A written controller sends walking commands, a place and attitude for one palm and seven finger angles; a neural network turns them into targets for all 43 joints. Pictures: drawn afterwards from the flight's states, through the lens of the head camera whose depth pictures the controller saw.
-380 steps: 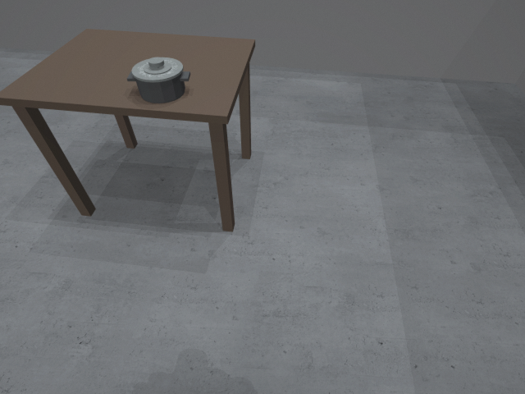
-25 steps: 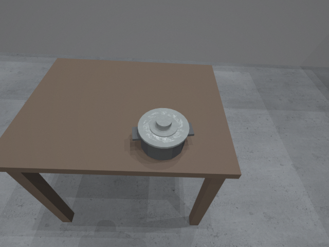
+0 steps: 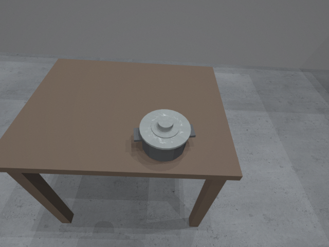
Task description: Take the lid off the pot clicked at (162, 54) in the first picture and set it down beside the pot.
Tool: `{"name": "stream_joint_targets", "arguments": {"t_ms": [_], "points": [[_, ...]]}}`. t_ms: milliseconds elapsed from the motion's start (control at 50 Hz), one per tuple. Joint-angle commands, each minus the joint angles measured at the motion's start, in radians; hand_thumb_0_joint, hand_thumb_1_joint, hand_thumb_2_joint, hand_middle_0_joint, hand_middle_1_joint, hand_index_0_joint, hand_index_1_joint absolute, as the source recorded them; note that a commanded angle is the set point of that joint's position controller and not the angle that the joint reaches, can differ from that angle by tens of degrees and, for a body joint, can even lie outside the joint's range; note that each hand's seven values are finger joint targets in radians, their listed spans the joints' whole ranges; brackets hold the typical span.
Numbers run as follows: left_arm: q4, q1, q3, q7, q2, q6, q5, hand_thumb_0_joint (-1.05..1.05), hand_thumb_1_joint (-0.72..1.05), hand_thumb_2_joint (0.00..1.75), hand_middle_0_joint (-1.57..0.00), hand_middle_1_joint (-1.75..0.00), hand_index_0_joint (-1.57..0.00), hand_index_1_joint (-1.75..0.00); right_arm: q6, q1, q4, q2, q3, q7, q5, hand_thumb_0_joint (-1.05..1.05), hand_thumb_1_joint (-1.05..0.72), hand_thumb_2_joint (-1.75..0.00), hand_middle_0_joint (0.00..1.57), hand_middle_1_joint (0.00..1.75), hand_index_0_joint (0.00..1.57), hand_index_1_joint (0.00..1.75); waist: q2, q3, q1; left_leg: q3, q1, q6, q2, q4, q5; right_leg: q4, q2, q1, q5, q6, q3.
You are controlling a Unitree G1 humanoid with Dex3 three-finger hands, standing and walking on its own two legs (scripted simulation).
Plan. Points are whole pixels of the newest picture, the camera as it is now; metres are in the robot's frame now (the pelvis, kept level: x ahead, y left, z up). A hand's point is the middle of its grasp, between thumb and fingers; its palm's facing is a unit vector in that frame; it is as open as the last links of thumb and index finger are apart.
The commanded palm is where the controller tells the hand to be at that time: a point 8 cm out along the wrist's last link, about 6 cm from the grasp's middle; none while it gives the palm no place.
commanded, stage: look again from close up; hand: left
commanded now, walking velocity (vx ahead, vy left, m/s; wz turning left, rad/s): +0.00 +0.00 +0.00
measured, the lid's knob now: (165, 123) +0.48 +0.03 +0.01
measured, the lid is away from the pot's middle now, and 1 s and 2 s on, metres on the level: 0.00 0.00 0.00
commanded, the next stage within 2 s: shuffle to correct the standing spot in 0.44 s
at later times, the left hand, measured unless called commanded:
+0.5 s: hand out of the picture -0.03 +0.15 -0.19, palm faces +0.02 -0.99 -0.13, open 7.4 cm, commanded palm none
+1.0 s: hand out of the picture +0.03 +0.14 -0.19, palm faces +0.00 -0.99 -0.15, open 7.3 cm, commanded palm none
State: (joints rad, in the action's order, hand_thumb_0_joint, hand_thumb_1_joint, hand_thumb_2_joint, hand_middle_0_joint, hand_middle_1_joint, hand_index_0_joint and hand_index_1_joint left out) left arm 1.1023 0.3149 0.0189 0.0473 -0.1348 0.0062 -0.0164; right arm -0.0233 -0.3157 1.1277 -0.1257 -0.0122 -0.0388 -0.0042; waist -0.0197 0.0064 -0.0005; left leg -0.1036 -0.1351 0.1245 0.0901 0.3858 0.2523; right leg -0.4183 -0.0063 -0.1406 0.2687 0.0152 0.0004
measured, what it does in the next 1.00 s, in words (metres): steps on the spot: right foot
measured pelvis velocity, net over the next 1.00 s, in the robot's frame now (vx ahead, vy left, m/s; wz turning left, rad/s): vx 0.03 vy -0.02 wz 0.00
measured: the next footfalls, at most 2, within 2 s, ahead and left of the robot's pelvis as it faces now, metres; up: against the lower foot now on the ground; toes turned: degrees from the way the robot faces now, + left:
right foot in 0.98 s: +0.07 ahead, -0.17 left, +0.00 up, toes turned -3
left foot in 1.50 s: +0.08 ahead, +0.00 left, +0.00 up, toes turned +7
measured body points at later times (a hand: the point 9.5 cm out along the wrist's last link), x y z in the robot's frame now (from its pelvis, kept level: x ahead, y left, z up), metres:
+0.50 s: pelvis +0.00 +0.01 +0.00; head +0.00 +0.03 +0.45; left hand -0.03 +0.21 -0.17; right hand -0.02 -0.20 -0.15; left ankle -0.02 +0.03 -0.74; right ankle -0.03 -0.13 -0.74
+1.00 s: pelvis +0.03 -0.02 -0.01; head +0.04 +0.00 +0.44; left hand +0.03 +0.19 -0.18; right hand -0.03 -0.23 -0.16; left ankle -0.02 +0.03 -0.74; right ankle +0.03 -0.17 -0.74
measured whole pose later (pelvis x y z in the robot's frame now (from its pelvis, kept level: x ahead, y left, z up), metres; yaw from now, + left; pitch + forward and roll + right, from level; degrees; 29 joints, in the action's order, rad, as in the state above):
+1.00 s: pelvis +0.03 -0.02 -0.01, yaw +0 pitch +1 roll +0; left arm 1.11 0.30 -0.01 0.05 -0.16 0.02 -0.03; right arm -0.02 -0.37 1.18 -0.09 0.02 -0.05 -0.01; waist -0.06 -0.01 -0.02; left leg -0.10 -0.16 0.09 0.06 0.48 0.35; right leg -0.51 -0.06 -0.26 0.26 0.01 -0.02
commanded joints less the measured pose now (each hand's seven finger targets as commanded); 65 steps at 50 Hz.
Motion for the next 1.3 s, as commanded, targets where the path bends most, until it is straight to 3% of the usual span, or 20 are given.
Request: {"name": "stream_joint_targets", "arguments": {"t_ms": [0, 200, 380, 560, 600, 660, 740, 780, 820, 860, 920, 960, 1000, 1040, 1080, 1140, 1180, 1220, 1260, 1280], "points": [[-0.014, 0.076, -0.013, 0.002, -0.071, -0.013, 0.004, 0.0, 0.9, 0.9, -0.2, -0.3, -0.2, -0.3, -0.017, -0.068, -0.018, -0.112, 0.018, -0.008, -0.002, 0.0, -0.9, -0.9, 0.2, 0.3, 0.2, 0.3, 0.022, 0.068, 0.006, 0.206, 0.016, -0.055, -0.217, -0.093, -0.233, 0.043, -0.087, -0.078, -0.121, -0.052, 0.065], [-0.003, 0.088, -0.011, 0.003, -0.062, -0.015, 0.002, 0.0, 0.9, 0.9, -0.2, -0.3, -0.2, -0.3, -0.018, -0.078, -0.008, -0.103, 0.019, -0.007, 0.0, 0.0, -0.9, -0.9, 0.2, 0.3, 0.2, 0.3, 0.011, 0.072, 0.006, 0.206, 0.008, -0.053, -0.216, -0.098, -0.197, 0.049, -0.088, -0.08, -0.121, -0.05, 0.067], [0.006, 0.098, -0.009, 0.004, -0.056, -0.016, 0.003, 0.0, 0.9, 0.9, -0.2, -0.3, -0.2, -0.3, -0.021, -0.093, 0.001, -0.091, 0.018, -0.011, 0.0, 0.0, -0.9, -0.9, 0.2, 0.3, 0.2, 0.3, 0.025, 0.07, 0.007, 0.205, 0.026, -0.053, -0.221, -0.094, -0.27, 0.044, -0.084, -0.085, -0.132, -0.047, 0.058], [0.016, 0.101, -0.008, 0.002, -0.035, -0.008, 0.0, 0.0, 0.9, 0.9, -0.2, -0.3, -0.2, -0.3, -0.02, -0.101, 0.011, -0.092, 0.021, -0.013, 0.0, 0.0, -0.9, -0.9, 0.2, 0.3, 0.2, 0.3, 0.025, 0.09, 0.0, 0.238, 0.027, -0.059, -0.245, -0.146, -0.143, 0.015, -0.068, -0.125, -0.07, -0.029, 0.038], [0.012, 0.093, -0.009, 0.0, -0.032, -0.003, -0.001, 0.0, 0.9, 0.9, -0.2, -0.3, -0.2, -0.3, -0.018, -0.102, 0.012, -0.098, 0.027, -0.016, 0.0, 0.0, -0.9, -0.9, 0.2, 0.3, 0.2, 0.3, 0.015, 0.094, -0.003, 0.262, 0.019, -0.046, -0.267, -0.152, -0.092, -0.009, -0.054, -0.145, -0.032, -0.024, 0.028], [0.0, 0.079, -0.017, -0.004, -0.034, 0.008, -0.007, 0.0, 0.9, 0.9, -0.2, -0.3, -0.2, -0.3, -0.015, -0.111, 0.016, -0.106, 0.037, -0.022, -0.004, 0.0, -0.9, -0.9, 0.2, 0.3, 0.2, 0.3, 0.056, 0.095, -0.014, 0.312, 0.052, -0.027, -0.313, -0.18, -0.042, -0.119, -0.038, -0.238, 0.09, -0.013, 0.011], [-0.027, 0.047, -0.033, -0.01, -0.051, 0.019, -0.017, 0.0, 0.9, 0.9, -0.2, -0.3, -0.2, -0.3, -0.019, -0.113, 0.008, -0.117, 0.048, -0.024, -0.013, 0.0, -0.9, -0.9, 0.2, 0.3, 0.2, 0.3, 0.033, 0.069, -0.015, 0.357, 0.041, 0.065, -0.387, -0.166, -0.092, -0.368, -0.058, -0.339, 0.203, -0.017, 0.028], [-0.029, 0.04, -0.031, -0.013, -0.039, 0.014, -0.016, 0.0, 0.9, 0.9, -0.2, -0.3, -0.2, -0.3, -0.022, -0.094, 0.002, -0.111, 0.05, -0.019, -0.015, 0.0, -0.9, -0.9, 0.2, 0.3, 0.2, 0.3, -0.002, 0.069, -0.009, 0.345, 0.015, 0.076, -0.383, -0.155, -0.129, -0.388, -0.066, -0.337, 0.189, -0.02, 0.022], [-0.029, 0.042, -0.029, -0.012, -0.027, 0.012, -0.015, 0.0, 0.9, 0.9, -0.2, -0.3, -0.2, -0.3, -0.021, -0.078, 0.006, -0.104, 0.05, -0.014, -0.018, 0.0, -0.9, -0.9, 0.2, 0.3, 0.2, 0.3, 0.023, 0.063, -0.003, 0.306, -0.03, 0.063, -0.358, -0.153, -0.113, -0.326, -0.073, -0.276, 0.177, -0.021, 0.006], [-0.025, 0.038, -0.027, -0.01, -0.02, 0.009, -0.011, 0.0, 0.9, 0.9, -0.2, -0.3, -0.2, -0.3, -0.019, -0.079, 0.014, -0.095, 0.048, -0.013, -0.018, 0.0, -0.9, -0.9, 0.2, 0.3, 0.2, 0.3, 0.055, 0.07, -0.003, 0.28, -0.052, 0.036, -0.327, -0.129, -0.13, -0.212, -0.063, -0.221, 0.131, -0.021, -0.016], [-0.005, 0.065, -0.027, -0.006, -0.028, 0.0, -0.005, 0.0, 0.9, 0.9, -0.2, -0.3, -0.2, -0.3, -0.015, -0.089, 0.023, -0.084, 0.047, -0.015, -0.011, 0.0, -0.9, -0.9, 0.2, 0.3, 0.2, 0.3, 0.037, 0.083, 0.001, 0.253, -0.124, -0.021, -0.274, -0.052, -0.165, -0.023, -0.052, -0.084, -0.069, -0.028, -0.023], [0.007, 0.088, -0.027, -0.001, -0.035, 0.003, -0.003, 0.0, 0.9, 0.9, -0.2, -0.3, -0.2, -0.3, -0.012, -0.099, 0.028, -0.073, 0.045, -0.016, -0.009, 0.0, -0.9, -0.9, 0.2, 0.3, 0.2, 0.3, 0.06, 0.072, -0.001, 0.217, -0.112, -0.047, -0.241, -0.031, -0.21, -0.051, -0.072, -0.065, -0.166, -0.039, -0.016], [-0.009, 0.08, -0.03, -0.003, -0.052, 0.011, -0.008, 0.0, 0.9, 0.9, -0.2, -0.3, -0.2, -0.3, -0.007, -0.109, 0.026, -0.08, 0.051, -0.018, -0.011, 0.0, -0.9, -0.9, 0.2, 0.3, 0.2, 0.3, 0.122, 0.092, -0.005, 0.226, -0.094, -0.046, -0.252, -0.03, -0.223, -0.086, -0.071, -0.109, -0.157, -0.032, -0.044], [-0.022, 0.056, -0.036, -0.006, -0.045, 0.014, -0.01, 0.0, 0.9, 0.9, -0.2, -0.3, -0.2, -0.3, 0.002, -0.124, 0.03, -0.098, 0.061, -0.026, -0.011, 0.0, -0.9, -0.9, 0.2, 0.3, 0.2, 0.3, 0.083, 0.091, -0.017, 0.22, -0.043, -0.033, -0.279, 0.002, -0.319, -0.119, -0.052, -0.151, -0.149, -0.026, -0.059], [-0.037, 0.048, -0.041, -0.008, -0.05, 0.015, -0.007, 0.0, 0.9, 0.9, -0.2, -0.3, -0.2, -0.3, 0.004, -0.132, 0.029, -0.105, 0.066, -0.031, -0.011, 0.0, -0.9, -0.9, 0.2, 0.3, 0.2, 0.3, 0.086, 0.085, -0.021, 0.216, -0.008, -0.026, -0.292, 0.034, -0.445, -0.119, -0.05, -0.167, -0.159, -0.029, -0.064], [-0.046, 0.074, -0.056, -0.006, -0.062, 0.015, -0.006, 0.0, 0.9, 0.9, -0.2, -0.3, -0.2, -0.3, 0.009, -0.117, 0.016, -0.113, 0.073, -0.037, -0.009, 0.0, -0.9, -0.9, 0.2, 0.3, 0.2, 0.3, 0.066, 0.017, -0.017, 0.174, 0.012, -0.047, -0.279, 0.112, -0.563, -0.121, -0.066, -0.102, -0.332, -0.042, -0.045], [-0.051, 0.092, -0.064, -0.003, -0.081, 0.015, -0.004, 0.0, 0.9, 0.9, -0.2, -0.3, -0.2, -0.3, 0.017, -0.107, 0.005, -0.114, 0.079, -0.038, -0.007, 0.0, -0.9, -0.9, 0.2, 0.3, 0.2, 0.3, 0.005, -0.012, -0.014, 0.134, -0.023, -0.069, -0.253, 0.15, -0.514, -0.122, -0.086, -0.027, -0.503, -0.057, -0.019], [-0.052, 0.119, -0.071, 0.0, -0.104, 0.016, -0.007, 0.0, 0.9, 0.9, -0.2, -0.3, -0.2, -0.3, 0.024, -0.088, -0.007, -0.11, 0.083, -0.039, -0.004, 0.0, -0.9, -0.9, 0.2, 0.3, 0.2, 0.3, -0.069, -0.043, -0.008, 0.081, -0.072, -0.097, -0.212, 0.212, -0.383, -0.123, -0.139, 0.046, -0.715, -0.083, 0.029], [-0.057, 0.13, -0.077, 0.002, -0.133, 0.016, -0.012, 0.0, 0.9, 0.9, -0.2, -0.3, -0.2, -0.3, 0.033, -0.078, -0.011, -0.091, 0.085, -0.037, 0.001, 0.0, -0.9, -0.9, 0.2, 0.3, 0.2, 0.3, -0.141, -0.066, -0.005, 0.036, -0.129, -0.119, -0.165, 0.29, -0.151, -0.1, -0.197, 0.113, -0.892, -0.124, 0.075], [-0.057, 0.13, -0.077, 0.001, -0.141, 0.017, -0.012, 0.0, 0.9, 0.9, -0.2, -0.3, -0.2, -0.3, 0.035, -0.055, -0.016, -0.076, 0.082, -0.034, 0.002, 0.0, -0.9, -0.9, 0.2, 0.3, 0.2, 0.3, -0.159, -0.052, 0.001, 0.028, -0.174, -0.126, -0.141, 0.314, 0.066, -0.075, -0.222, 0.137, -0.949, -0.155, 0.102]]}}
